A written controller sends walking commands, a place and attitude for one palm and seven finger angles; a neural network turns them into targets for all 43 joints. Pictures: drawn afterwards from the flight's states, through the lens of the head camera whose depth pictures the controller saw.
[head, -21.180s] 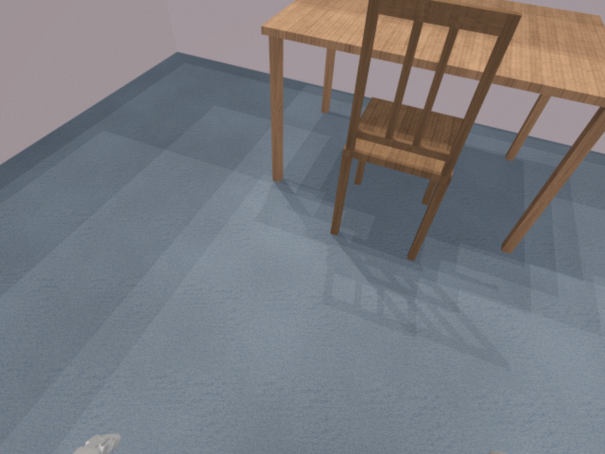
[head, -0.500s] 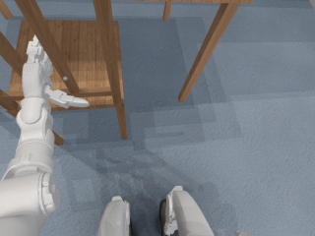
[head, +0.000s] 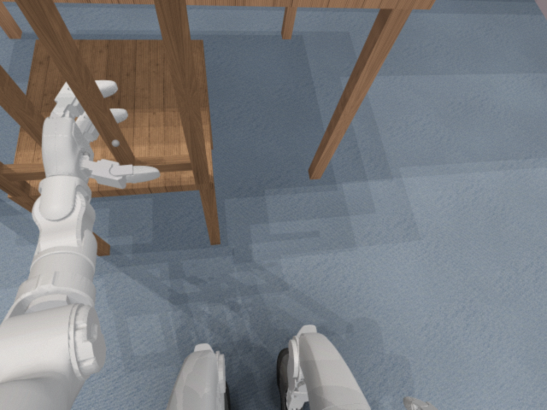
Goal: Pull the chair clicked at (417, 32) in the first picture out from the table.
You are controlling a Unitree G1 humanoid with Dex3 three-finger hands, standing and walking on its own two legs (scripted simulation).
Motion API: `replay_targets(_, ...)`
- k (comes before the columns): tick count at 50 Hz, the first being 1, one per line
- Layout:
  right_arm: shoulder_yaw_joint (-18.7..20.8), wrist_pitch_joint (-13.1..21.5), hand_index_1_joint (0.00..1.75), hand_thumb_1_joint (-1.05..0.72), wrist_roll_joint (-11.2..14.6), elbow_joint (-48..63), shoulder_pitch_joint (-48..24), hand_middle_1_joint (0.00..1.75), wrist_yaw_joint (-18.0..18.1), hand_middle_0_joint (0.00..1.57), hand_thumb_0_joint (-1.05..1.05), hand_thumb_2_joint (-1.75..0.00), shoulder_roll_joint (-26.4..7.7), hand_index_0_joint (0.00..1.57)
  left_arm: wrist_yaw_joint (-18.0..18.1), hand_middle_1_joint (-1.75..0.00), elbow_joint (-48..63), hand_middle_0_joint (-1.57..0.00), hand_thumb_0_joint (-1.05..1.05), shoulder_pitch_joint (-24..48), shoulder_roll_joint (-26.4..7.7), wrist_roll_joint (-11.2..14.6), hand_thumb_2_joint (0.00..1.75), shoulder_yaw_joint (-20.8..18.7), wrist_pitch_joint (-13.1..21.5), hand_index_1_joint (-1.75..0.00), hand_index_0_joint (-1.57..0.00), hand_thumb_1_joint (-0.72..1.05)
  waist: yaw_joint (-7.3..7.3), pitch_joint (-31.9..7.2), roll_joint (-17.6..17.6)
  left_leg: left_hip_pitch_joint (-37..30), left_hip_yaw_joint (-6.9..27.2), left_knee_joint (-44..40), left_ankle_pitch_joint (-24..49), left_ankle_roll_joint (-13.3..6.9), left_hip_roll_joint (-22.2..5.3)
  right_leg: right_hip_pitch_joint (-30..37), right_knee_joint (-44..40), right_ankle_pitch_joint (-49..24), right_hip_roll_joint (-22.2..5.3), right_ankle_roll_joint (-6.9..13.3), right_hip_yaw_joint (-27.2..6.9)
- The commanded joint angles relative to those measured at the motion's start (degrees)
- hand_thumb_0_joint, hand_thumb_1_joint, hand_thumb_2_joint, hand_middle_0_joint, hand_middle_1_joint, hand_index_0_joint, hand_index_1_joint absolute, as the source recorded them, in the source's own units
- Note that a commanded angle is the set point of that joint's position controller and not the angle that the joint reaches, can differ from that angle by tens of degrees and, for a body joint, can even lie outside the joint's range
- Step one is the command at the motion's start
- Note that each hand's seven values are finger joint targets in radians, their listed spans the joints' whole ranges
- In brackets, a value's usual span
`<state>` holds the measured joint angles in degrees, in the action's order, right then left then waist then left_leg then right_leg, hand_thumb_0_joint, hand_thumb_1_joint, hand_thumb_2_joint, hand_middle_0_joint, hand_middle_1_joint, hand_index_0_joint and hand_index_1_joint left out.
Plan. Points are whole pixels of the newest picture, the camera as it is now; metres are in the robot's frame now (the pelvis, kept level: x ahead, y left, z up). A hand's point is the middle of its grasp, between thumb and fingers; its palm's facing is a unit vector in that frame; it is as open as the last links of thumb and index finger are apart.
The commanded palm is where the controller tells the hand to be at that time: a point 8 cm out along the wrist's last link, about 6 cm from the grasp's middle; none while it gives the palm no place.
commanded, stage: hook a spindle and tug to test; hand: left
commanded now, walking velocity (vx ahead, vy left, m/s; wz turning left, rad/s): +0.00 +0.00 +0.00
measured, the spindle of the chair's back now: (7, 93) +0.52 +0.31 +0.07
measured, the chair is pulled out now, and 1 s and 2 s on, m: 0.00 0.04 0.13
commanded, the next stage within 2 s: step backward, pulling the chair out in 1.00 s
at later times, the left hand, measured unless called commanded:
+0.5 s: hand (118, 136) +0.49 +0.19 +0.02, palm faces +0.09 -1.00 -0.01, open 5.4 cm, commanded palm +0.45 +0.22 +0.02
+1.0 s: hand (122, 160) +0.45 +0.18 +0.02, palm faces +0.07 -1.00 -0.03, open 5.6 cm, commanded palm +0.42 +0.22 +0.02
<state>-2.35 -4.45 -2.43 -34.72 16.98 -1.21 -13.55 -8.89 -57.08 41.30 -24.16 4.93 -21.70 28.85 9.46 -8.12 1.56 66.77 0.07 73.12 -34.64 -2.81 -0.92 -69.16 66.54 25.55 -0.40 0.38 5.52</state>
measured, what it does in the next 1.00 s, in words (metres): stands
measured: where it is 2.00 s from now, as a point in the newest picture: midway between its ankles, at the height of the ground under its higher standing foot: outside the picture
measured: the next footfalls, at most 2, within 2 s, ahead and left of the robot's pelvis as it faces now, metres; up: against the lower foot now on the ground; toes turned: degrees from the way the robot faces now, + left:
none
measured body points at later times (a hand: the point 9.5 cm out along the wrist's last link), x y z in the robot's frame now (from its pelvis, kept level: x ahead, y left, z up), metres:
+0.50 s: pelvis +0.01 +0.01 +0.00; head +0.18 +0.04 +0.42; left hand +0.48 +0.25 +0.02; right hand +0.05 -0.25 -0.11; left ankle -0.01 +0.08 -0.62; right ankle +0.05 -0.12 -0.62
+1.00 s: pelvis +0.04 +0.01 +0.02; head +0.19 +0.03 +0.44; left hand +0.45 +0.24 +0.02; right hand +0.11 -0.25 -0.10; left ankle -0.01 +0.09 -0.62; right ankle +0.05 -0.12 -0.62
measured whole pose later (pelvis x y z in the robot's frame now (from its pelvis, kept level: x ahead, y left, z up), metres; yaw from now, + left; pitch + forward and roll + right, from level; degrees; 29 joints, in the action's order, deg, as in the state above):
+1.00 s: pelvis +0.04 +0.01 +0.02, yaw -1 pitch +28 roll -4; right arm -0.1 -2.8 -1.6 -33.6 16.0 -2.6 -12.8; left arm -4.7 -38.5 23.8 -16.5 7.7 -15.2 26.9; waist 6.5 -9.9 1.8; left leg 60.1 -0.4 68.6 -35.9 -2.7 -0.6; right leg -63.2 62.7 27.2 0.1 -0.3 4.3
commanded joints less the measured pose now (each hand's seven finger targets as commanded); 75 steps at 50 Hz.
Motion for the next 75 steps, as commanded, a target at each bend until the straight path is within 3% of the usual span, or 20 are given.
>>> replay_targets(1, 4.47, 1.11, 0.3, -0.9, 0.02, 2.29, 9.1, 0.3, 0.53, 0.2, 0.0, -0.9, -10.72, 0.2, -0.43, -1.45, 14.28, -0.5, 0.0, 21.55, -9.45, 1.09, 0.56, 0.92, 4.89, -1.45, -0.5, 0.12, 1.05, -32.33, 9.83, -23.77, 5.21, -8.54, 34.72, 3.65, -0.57, 16.19, -4.51, -17.49, 1.74, 0.99, -2.69)
replay_targets(4, 4.28, 1.06, 0.3, -0.9, -0.1, 1.88, 9.2, 0.3, 0.39, 0.2, 0.0, -0.9, -10.94, 0.2, 0.07, -1.45, 11.64, -0.5, 0.0, 21.86, -9.51, 0.95, 0.64, 0.74, 4.5, -1.45, -0.5, 0.28, 1.4, -29.92, 7.36, -20.63, 4.98, -8.69, 31.32, 3.08, -0.34, 16.72, -4.94, -16.44, 1.83, 0.84, -2.79)
replay_targets(9, 4.23, 0.77, 0.3, -0.9, -0.32, 1.73, 9.36, 0.3, 0.25, 0.2, 0.0, -0.9, -10.89, 0.2, -0.05, -1.45, 10.95, -0.5, 0.0, 22.56, -10.08, -0.37, 0.76, 1.16, 4.62, -1.45, -0.5, 0.56, 1.22, -30.4, 10.56, -21.65, 4.84, -8.52, 32.65, 3.37, -0.33, 15.89, -4.52, -16.75, 1.71, 1.07, -2.77)
replay_targets(12, 4.2, 0.36, 0.3, -0.9, -0.26, 2.34, 9.79, 0.3, 0.35, 0.2, 0.0, -0.9, -11.21, 0.2, -0.23, -1.45, 11.12, -0.5, 0.0, 20.72, -12.22, 0.24, 0.83, -1.13, 4.31, -1.45, -0.5, 0.73, 0.72, -31.64, 7.86, -20.64, 4.97, -8.6, 33.82, 3.04, -0.36, 18.52, -4.35, -18.78, 1.79, 1.04, -2.88)
replay_targets(15, 4.32, 0.18, 0.3, -0.9, 0.01, 2.41, 9.58, 0.3, 0.21, 0.2, 0.0, -0.9, -10.87, 0.2, -0.69, -1.45, 10.94, -0.5, 0.0, 19.81, -9.71, 0.67, 0.9, 0.58, 3.47, -1.45, -0.5, 0.9, 0.79, -30.91, 8.74, -21.4, 4.98, -8.79, 34.83, 3.27, -0.52, 17.76, -4.67, -18.75, 1.76, 1.04, -2.64)
replay_targets(24, 4.97, -0.05, 0.3, -0.9, 0.18, 3.84, 9.74, 0.3, -0.76, 0.2, 0.0, -0.9, -10.24, 0.2, 0.23, -1.45, 19.47, -0.5, 0.0, 10.61, -6.52, 1.34, 0.9, 2.5, 3.11, -1.45, -0.5, 0.9, -1.32, -34.2, 11.01, -27.91, 5.26, -9.73, 45.04, 4.55, -1.31, 19.01, -5.37, -22.04, 1.99, 1.17, -2.16)
replay_targets(29, 5.04, 0.21, 0.3, -0.9, 0.5, 4.29, 8.95, 0.3, -1.16, 0.2, 0.0, -0.9, -9.94, 0.2, 1.41, -1.45, 22.0, -0.5, 0.0, 5.27, -5.12, 1.3, 0.9, 3.49, 2.92, -1.45, -0.5, 0.9, -1.47, -30.79, 7.02, -24.97, 4.54, -10.85, 42.33, 3.84, -1.3, 21.64, -6.13, -22.84, 2.08, 1.09, -2.38)
replay_targets(34, 5.52, 0.86, 0.3, -0.9, 0.51, 4.15, 8.94, 0.3, -1.27, 0.2, 0.0, -0.9, -9.6, 0.2, 2.17, -1.45, 25.54, -0.5, 0.0, 0.81, -3.2, 1.47, 0.9, 4.44, 3.39, -1.45, -0.5, 0.9, -2.29, -30.69, 9.4, -28.29, 4.69, -11.06, 47.43, 4.94, -1.77, 20.53, -5.94, -23.6, 2.08, 1.22, -1.99)
replay_targets(43, 6.05, 2.3, 0.3, -0.9, 0.83, 4.07, 8.12, 0.3, -1.27, 0.2, 0.0, -0.9, -9.15, 0.2, 2.71, -1.45, 29.57, -0.5, 0.0, -5.04, 0.75, 2.43, 0.9, 6.87, 3.27, -1.45, -0.5, 0.9, -2.62, -30.18, 6.78, -28.25, 4.41, -11.03, 49.39, 4.95, -1.64, 22.36, -5.81, -26.3, 1.84, 1.19, -2.0)
replay_targets(45, 5.93, 2.5, 0.3, -0.9, 0.89, 4.1, 7.47, 0.3, -1.11, 0.2, 0.0, -0.9, -9.06, 0.2, 2.73, -1.45, 29.93, -0.5, 0.0, -4.32, 0.65, 2.37, 0.9, 7.07, 3.33, -1.45, -0.5, 0.9, -2.34, -28.95, 4.75, -25.31, 3.71, -11.04, 45.75, 4.18, -1.19, 24.24, -5.82, -26.88, 1.67, 1.1, -2.54)
replay_targets(54, 6.02, 3.62, 0.3, -0.9, 0.99, 4.34, 6.38, 0.3, -0.49, 0.2, 0.0, -0.9, -8.68, 0.2, 2.61, -1.45, 32.59, -0.5, 0.0, -6.25, 1.09, 2.48, 0.9, 7.08, 3.5, -1.45, -0.5, 0.9, -3.41, -30.13, 7.12, -26.76, 3.54, -10.57, 48.22, 4.66, -1.08, 23.67, -4.79, -27.61, 1.4, 1.27, -2.72)
replay_targets(55, 5.88, 3.79, 0.3, -0.9, 0.89, 3.89, 6.07, 0.3, -0.32, 0.2, 0.0, -0.9, -8.65, 0.2, 2.74, -1.45, 33.84, -0.5, 0.0, -0.71, 1.96, 2.4, 0.9, 8.84, 3.68, -1.45, -0.5, 0.9, -2.07, -29.6, 8.44, -27.6, 4.01, -10.43, 48.41, 5.08, -1.2, 22.0, -4.78, -26.99, 1.32, 1.2, -2.51)
replay_targets(56, 4.84, 0.03, 0.3, -0.9, 3.6, 9.0, 6.98, 0.3, 1.78, 0.2, 0.0, -0.9, -7.84, 0.2, 9.02, -1.45, 38.61, -0.5, 0.0, 9.21, -16.04, -4.48, 0.9, 2.59, -4.11, -1.45, -0.5, 0.9, -5.43, -41.67, 9.54, -41.16, 1.43, -20.54, 40.11, 3.12, -0.12, 45.04, -13.43, -31.48, -2.89, 2.56, -7.02)
replay_targets(57, 4.97, -0.57, 0.3, -0.9, 4.44, 10.16, 6.23, 0.3, 3.9, 0.2, 0.0, -0.9, -6.42, 0.2, 11.31, -1.45, 42.29, -0.5, 0.0, 13.01, -11.74, -4.17, 0.9, 6.84, -7.56, -1.45, -0.5, 0.9, -4.01, -40.01, 9.59, -40.54, 1.66, -23.83, 39.87, 2.97, 0.34, 49.51, -16.05, -38.42, -3.3, 2.27, -6.82)
replay_targets(60, 4.63, -1.86, 0.3, -0.9, 4.72, 8.91, 5.41, 0.3, 6.5, 0.2, 0.0, -0.9, -6.65, 0.2, 13.59, -1.45, 32.95, -0.5, 0.0, -1.39, -3.92, -4.8, 0.9, 10.81, -14.18, -1.45, -0.5, 0.9, -3.82, -30.68, 11.22, -44.29, 4.57, -27.11, 53.75, 4.31, -1.72, 42.75, -17.0, -39.7, -3.82, 1.51, -4.89)
replay_targets(61, 4.32, -2.35, 0.3, -0.9, 4.79, 8.28, 5.21, 0.3, 6.79, 0.2, 0.0, -0.9, -6.78, 0.2, 13.9, -1.45, 28.08, -0.5, 0.0, -4.14, -1.16, -4.84, 0.9, 12.78, -16.07, -1.45, -0.5, 0.9, -3.54, -27.65, 9.11, -45.14, 5.18, -27.36, 57.16, 3.8, -2.59, 40.9, -18.84, -38.43, -3.34, 1.05, -4.93)
replay_targets(65, 3.7, -3.75, 0.3, -0.9, 4.3, 5.05, 6.11, 0.3, 7.27, 0.2, 0.0, -0.9, -8.17, 0.2, 14.54, -1.45, 17.06, -0.5, 0.0, 0.3, 0.41, -4.71, 0.9, 14.71, -16.73, -1.45, -0.5, 0.9, -2.57, -18.78, 3.14, -40.66, 5.89, -31.19, 53.12, 2.55, -5.03, 44.91, -24.3, -39.11, -5.2, 0.65, -5.18)
replay_targets(69, 3.92, -3.77, 0.3, -0.9, 4.05, 4.31, 5.13, 0.3, 7.55, 0.2, 0.0, -0.9, -8.2, 0.2, 14.53, -1.45, 12.78, -0.5, 0.0, 3.69, 0.76, -5.18, 0.9, 15.72, -14.49, -1.45, -0.5, 0.9, -3.87, -18.85, 10.71, -45.71, 6.73, -34.87, 54.52, 2.86, -6.43, 44.48, -26.55, -33.43, -5.06, 0.63, -5.53)
replay_targets(73, 4.36, -3.58, 0.3, -0.9, 3.18, 2.92, 6.84, 0.3, 7.61, 0.2, 0.0, -0.9, -7.43, 0.2, 13.54, -1.45, 12.88, -0.5, 0.0, 4.96, 3.27, -5.19, 0.9, 17.34, -13.04, -1.45, -0.5, 0.9, -3.72, -20.31, 15.14, -61.19, 9.09, -34.65, 85.3, 5.29, -8.32, 37.14, -25.47, -26.39, -2.91, 0.26, -4.66)
replay_targets(75, 4.74, -3.66, 0.3, -0.9, 2.45, 2.35, 6.63, 0.3, 6.82, 0.2, 0.0, -0.9, -6.96, 0.2, 12.9, -1.45, 13.12, -0.5, 0.0, 4.74, 3.9, -5.26, 0.9, 17.43, -12.37, -1.45, -0.5, 0.9, -4.07, -21.29, 17.21, -67.54, 9.1, -33.91, 90.38, 6.29, -8.92, 33.85, -26.6, -20.11, -2.03, 0.26, -4.36)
